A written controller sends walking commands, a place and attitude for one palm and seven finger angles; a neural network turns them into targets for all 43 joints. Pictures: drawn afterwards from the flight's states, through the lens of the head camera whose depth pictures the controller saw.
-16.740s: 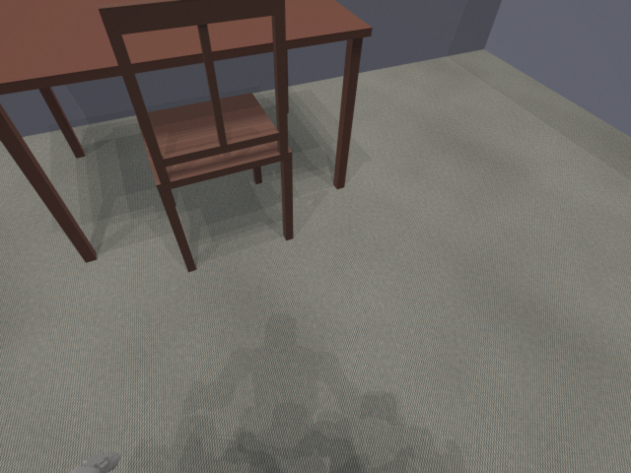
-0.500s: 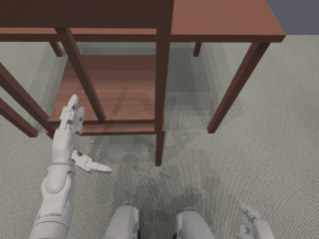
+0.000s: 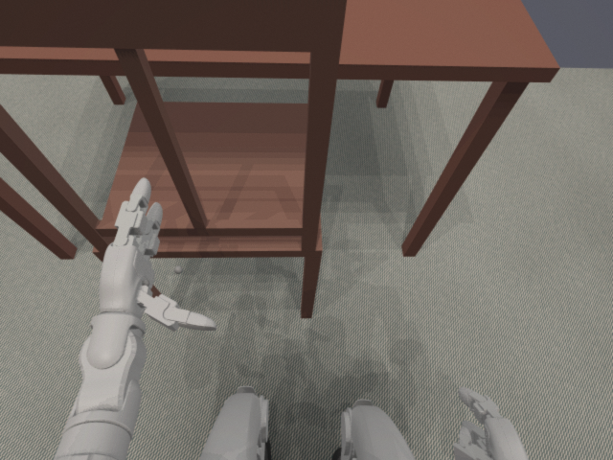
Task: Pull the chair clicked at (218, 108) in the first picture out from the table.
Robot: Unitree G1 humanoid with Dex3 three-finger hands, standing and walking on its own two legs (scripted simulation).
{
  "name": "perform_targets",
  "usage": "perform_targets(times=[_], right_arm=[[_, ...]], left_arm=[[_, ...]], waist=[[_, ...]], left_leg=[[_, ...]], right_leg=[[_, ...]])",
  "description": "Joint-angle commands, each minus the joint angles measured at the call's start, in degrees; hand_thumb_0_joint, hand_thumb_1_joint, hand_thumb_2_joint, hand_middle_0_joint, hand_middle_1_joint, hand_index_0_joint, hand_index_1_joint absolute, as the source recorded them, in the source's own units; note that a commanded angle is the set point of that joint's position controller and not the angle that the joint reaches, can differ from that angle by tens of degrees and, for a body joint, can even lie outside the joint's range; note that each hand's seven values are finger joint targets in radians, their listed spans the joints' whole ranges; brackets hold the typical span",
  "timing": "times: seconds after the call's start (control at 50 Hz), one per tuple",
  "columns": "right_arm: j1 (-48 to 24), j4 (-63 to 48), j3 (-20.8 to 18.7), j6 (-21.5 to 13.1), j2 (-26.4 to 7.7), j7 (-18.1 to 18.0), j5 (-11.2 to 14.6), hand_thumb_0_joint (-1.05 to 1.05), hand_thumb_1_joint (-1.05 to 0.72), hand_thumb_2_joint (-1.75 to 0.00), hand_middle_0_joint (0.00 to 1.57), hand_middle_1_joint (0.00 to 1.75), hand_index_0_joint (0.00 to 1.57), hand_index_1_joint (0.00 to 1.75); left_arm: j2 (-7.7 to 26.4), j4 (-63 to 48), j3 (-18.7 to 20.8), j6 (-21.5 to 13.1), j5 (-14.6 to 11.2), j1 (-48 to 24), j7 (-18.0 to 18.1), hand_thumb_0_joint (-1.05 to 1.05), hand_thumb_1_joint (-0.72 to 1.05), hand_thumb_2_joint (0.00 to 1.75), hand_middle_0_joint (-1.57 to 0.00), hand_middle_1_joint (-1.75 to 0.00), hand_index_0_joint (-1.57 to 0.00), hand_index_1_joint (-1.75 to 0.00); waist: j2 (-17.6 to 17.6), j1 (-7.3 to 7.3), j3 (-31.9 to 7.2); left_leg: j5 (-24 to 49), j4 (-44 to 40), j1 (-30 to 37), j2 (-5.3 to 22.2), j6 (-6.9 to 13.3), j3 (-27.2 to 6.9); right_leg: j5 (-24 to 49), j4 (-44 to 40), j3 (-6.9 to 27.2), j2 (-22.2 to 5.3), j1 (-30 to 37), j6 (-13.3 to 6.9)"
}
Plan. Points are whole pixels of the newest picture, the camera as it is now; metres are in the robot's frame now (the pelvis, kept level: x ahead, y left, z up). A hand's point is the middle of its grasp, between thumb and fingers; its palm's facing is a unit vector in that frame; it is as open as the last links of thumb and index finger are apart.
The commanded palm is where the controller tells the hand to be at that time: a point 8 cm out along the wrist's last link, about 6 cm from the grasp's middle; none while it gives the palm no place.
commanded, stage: push the fingers through the gap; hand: left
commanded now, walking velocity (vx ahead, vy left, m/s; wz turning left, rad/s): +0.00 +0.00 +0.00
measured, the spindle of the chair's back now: (174, 159) +0.49 +0.20 +0.06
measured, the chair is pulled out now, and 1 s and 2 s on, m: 0.00 0.00 0.00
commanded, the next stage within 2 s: hook a spindle and tug to test in 1.62 s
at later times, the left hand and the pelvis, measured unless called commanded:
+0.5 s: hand (185, 239) +0.39 +0.17 +0.03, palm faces +0.04 -1.00 -0.03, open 16.9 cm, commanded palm +0.37 +0.23 +0.03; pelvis +0.00 +0.00 +0.00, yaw +0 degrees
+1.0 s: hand (194, 206) +0.44 +0.17 +0.03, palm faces +0.05 -1.00 -0.04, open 16.9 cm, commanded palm +0.41 +0.22 +0.03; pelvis +0.00 +0.00 +0.00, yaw -1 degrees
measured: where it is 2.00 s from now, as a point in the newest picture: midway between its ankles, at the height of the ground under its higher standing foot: outside the picture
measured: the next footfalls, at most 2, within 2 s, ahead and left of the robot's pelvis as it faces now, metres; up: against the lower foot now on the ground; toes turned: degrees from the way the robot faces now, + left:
none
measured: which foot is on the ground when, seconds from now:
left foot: down 0.00-1.00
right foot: down 0.00-1.00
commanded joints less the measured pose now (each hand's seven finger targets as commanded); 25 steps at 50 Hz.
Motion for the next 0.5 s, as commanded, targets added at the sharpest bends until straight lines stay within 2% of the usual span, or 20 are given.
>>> perform_targets(times=[0.0, 0.02, 0.04, 0.06, 0.08, 0.12, 0.14, 0.16, 0.22, 0.24, 0.26, 0.3, 0.32, 0.34, 0.36, 0.42, 0.44, 0.48], right_arm=[[1.20, -6.67, -3.26, -2.49, -8.81, -0.93, 0.11, 0.00, -0.90, -0.90, 0.20, 0.30, 0.20, 0.30], [1.44, -6.24, -3.48, -2.45, -8.97, -1.10, 0.10, 0.00, -0.90, -0.90, 0.20, 0.30, 0.20, 0.30], [1.69, -6.04, -3.35, -2.48, -9.17, -1.17, 0.05, 0.00, -0.90, -0.90, 0.20, 0.30, 0.20, 0.30], [1.61, -6.10, -3.35, -2.39, -9.02, -1.07, -0.13, 0.00, -0.90, -0.90, 0.20, 0.30, 0.20, 0.30], [1.63, -5.67, -3.33, -2.33, -8.93, -1.15, -0.15, 0.00, -0.90, -0.90, 0.20, 0.30, 0.20, 0.30], [1.91, -5.66, -3.30, -2.33, -8.84, -1.09, -0.34, 0.00, -0.90, -0.90, 0.20, 0.30, 0.20, 0.30], [2.03, -5.76, -3.29, -2.34, -8.93, -1.03, -0.38, 0.00, -0.90, -0.90, 0.20, 0.30, 0.20, 0.30], [2.15, -5.56, -3.24, -2.18, -8.80, -0.92, -0.41, 0.00, -0.90, -0.90, 0.20, 0.30, 0.20, 0.30], [2.50, -5.34, -3.21, -1.86, -8.92, -0.74, -0.35, 0.00, -0.90, -0.90, 0.20, 0.30, 0.20, 0.30], [2.83, -5.40, -3.21, -1.83, -9.06, -0.77, -0.32, 0.00, -0.90, -0.90, 0.20, 0.30, 0.20, 0.30], [2.83, -5.27, -3.29, -1.73, -8.92, -0.70, -0.27, 0.00, -0.90, -0.90, 0.20, 0.30, 0.20, 0.30], [3.22, -5.12, -3.23, -1.49, -8.97, -0.66, -0.20, 0.00, -0.90, -0.90, 0.20, 0.30, 0.20, 0.30], [3.54, -5.17, -3.30, -1.35, -9.11, -0.69, -0.13, 0.00, -0.90, -0.90, 0.20, 0.30, 0.20, 0.30], [3.72, -5.24, -3.29, -1.33, -9.11, -0.67, -0.04, 0.00, -0.90, -0.90, 0.20, 0.30, 0.20, 0.30], [3.84, -4.90, -3.32, -1.39, -9.02, -0.64, -0.12, 0.00, -0.90, -0.90, 0.20, 0.30, 0.20, 0.30], [4.37, -4.29, -3.47, -1.23, -9.20, -0.63, -0.20, 0.00, -0.90, -0.90, 0.20, 0.30, 0.20, 0.30], [4.67, -4.13, -3.36, -1.28, -9.22, -0.63, -0.20, 0.00, -0.90, -0.90, 0.20, 0.30, 0.20, 0.30], [4.73, -3.75, -3.40, -1.15, -9.25, -0.71, -0.28, 0.00, -0.90, -0.90, 0.20, 0.30, 0.20, 0.30]], left_arm=[[4.32, -11.27, -0.79, -3.39, -0.46, -12.01, -0.68, 0.00, -0.50, 0.30, -0.06, -0.08, -0.06, -0.08], [5.84, -11.07, 0.76, -3.30, -0.44, -13.57, -0.29, 0.00, -0.50, 0.30, -0.06, -0.08, -0.06, -0.08], [6.98, -10.92, 1.57, -3.50, -0.19, -14.30, 0.19, 0.00, -0.50, 0.30, -0.06, -0.08, -0.06, -0.08], [6.87, -10.81, 1.75, -3.48, 0.04, -14.81, 0.57, 0.00, -0.50, 0.30, -0.06, -0.08, -0.06, -0.08], [7.54, -10.30, 2.29, -3.63, 0.21, -16.93, 0.92, 0.00, -0.50, 0.30, -0.06, -0.08, -0.06, -0.08], [8.56, -10.18, 3.85, -4.19, 0.33, -16.99, 1.49, 0.00, -0.50, 0.30, -0.06, -0.08, -0.06, -0.08], [9.01, -9.93, 3.95, -4.32, 0.67, -17.03, 1.65, 0.00, -0.50, 0.30, -0.06, -0.08, -0.06, -0.08], [8.39, -8.71, 3.57, -4.24, 0.84, -17.68, 1.64, 0.00, -0.50, 0.30, -0.06, -0.08, -0.06, -0.08], [8.82, -6.47, 4.32, -3.81, 0.73, -18.07, 1.43, 0.00, -0.50, 0.30, -0.06, -0.08, -0.06, -0.08], [8.90, -6.07, 4.06, -3.68, 0.63, -19.30, 1.19, 0.00, -0.50, 0.30, -0.06, -0.08, -0.06, -0.08], [8.76, -5.99, 4.10, -3.56, 0.52, -19.41, 0.91, 0.00, -0.50, 0.30, -0.06, -0.08, -0.06, -0.08], [9.30, -4.96, 4.65, -3.19, 0.21, -20.41, 0.46, 0.00, -0.50, 0.30, -0.06, -0.08, -0.06, -0.08], [9.95, -4.17, 5.40, -3.06, 0.35, -19.88, 0.36, 0.00, -0.50, 0.30, -0.06, -0.08, -0.06, -0.08], [8.82, -3.74, 3.89, -2.99, 0.35, -21.03, 0.11, 0.00, -0.50, 0.30, -0.06, -0.08, -0.06, -0.08], [8.42, -4.91, 3.51, -3.18, 0.26, -23.04, 0.07, 0.00, -0.50, 0.30, -0.06, -0.08, -0.06, -0.08], [9.63, -2.62, 5.01, -3.27, 0.15, -23.82, 0.20, 0.00, -0.50, 0.30, -0.06, -0.08, -0.06, -0.08], [10.02, -1.37, 5.28, -3.42, 0.21, -25.01, 0.07, 0.00, -0.50, 0.30, -0.06, -0.08, -0.06, -0.08], [11.48, 0.03, 6.57, -3.82, 0.56, -27.15, 0.03, 0.00, -0.50, 0.30, -0.06, -0.08, -0.06, -0.08]], waist=[[1.49, -1.45, -19.85], [0.66, -1.54, -19.94], [1.70, -1.36, -19.81], [1.69, -1.20, -20.78], [1.15, -1.63, -20.40], [1.21, -0.72, -21.99], [2.24, -0.76, -22.40], [1.99, -1.10, -22.19], [1.34, -0.95, -22.15], [0.64, -1.51, -22.29], [1.78, -1.27, -22.56], [0.83, -1.42, -22.63], [1.01, -1.00, -22.61], [1.23, -1.84, -22.17], [2.63, -1.88, -22.89], [0.49, -2.03, -22.48], [0.75, -2.42, -21.85], [0.83, -2.27, -21.83]], left_leg=[[12.42, -9.48, 19.39, -0.96, 0.44, -2.38], [12.39, -9.12, 19.14, -0.84, 0.49, -2.33], [13.02, -9.10, 19.24, -0.87, 0.43, -2.70], [12.99, -9.02, 19.38, -0.96, 0.43, -2.54], [12.45, -8.65, 18.70, -0.96, 0.47, -2.31], [13.36, -8.63, 18.78, -1.08, 0.38, -2.26], [14.11, -8.52, 19.16, -1.04, 0.36, -2.32], [14.53, -8.41, 19.35, -1.02, 0.33, -2.22], [14.22, -8.51, 18.50, -1.06, 0.32, -1.90], [14.62, -8.32, 18.19, -1.00, 0.50, -2.00], [14.84, -8.26, 18.47, -1.03, 0.39, -1.68], [14.58, -8.38, 17.55, -1.06, 0.43, -1.61], [15.32, -8.59, 18.01, -1.01, 0.32, -1.73], [15.37, -8.53, 18.40, -0.90, 0.42, -1.89], [16.06, -8.39, 19.30, -0.85, 0.32, -1.96], [15.23, -8.23, 18.29, -0.90, 0.39, -1.84], [14.74, -8.11, 17.63, -0.97, 0.46, -1.93], [13.60, -7.87, 16.71, -1.07, 0.50, -1.64]], right_leg=[[13.69, -11.38, 1.66, 0.29, 6.62, -0.28], [13.92, -11.43, 1.79, 0.31, 6.60, -0.22], [14.05, -10.87, 1.68, 0.41, 6.05, -0.40], [14.03, -10.86, 1.74, 0.27, 6.24, -0.29], [13.91, -11.02, 2.03, 0.25, 6.28, -0.18], [14.74, -10.67, 2.20, 0.33, 7.59, -0.31], [15.06, -10.22, 2.00, 0.42, 7.26, -0.43], [15.70, -10.29, 2.09, 0.38, 6.94, -0.34], [16.03, -10.69, 2.36, 0.47, 8.01, -0.29], [16.56, -10.46, 2.37, 0.56, 8.05, -0.23], [17.07, -10.67, 2.53, 0.42, 8.33, -0.20], [17.37, -10.87, 2.69, 0.48, 9.47, -0.12], [17.75, -10.71, 2.55, 0.57, 9.24, -0.28], [17.46, -10.68, 2.42, 0.66, 8.12, -0.24], [17.96, -10.51, 2.34, 0.53, 7.75, -0.25], [17.47, -10.97, 2.51, 0.65, 8.21, -0.10], [16.94, -10.86, 2.55, 0.66, 7.69, -0.15], [16.04, -10.94, 2.95, 0.59, 7.71, -0.06]])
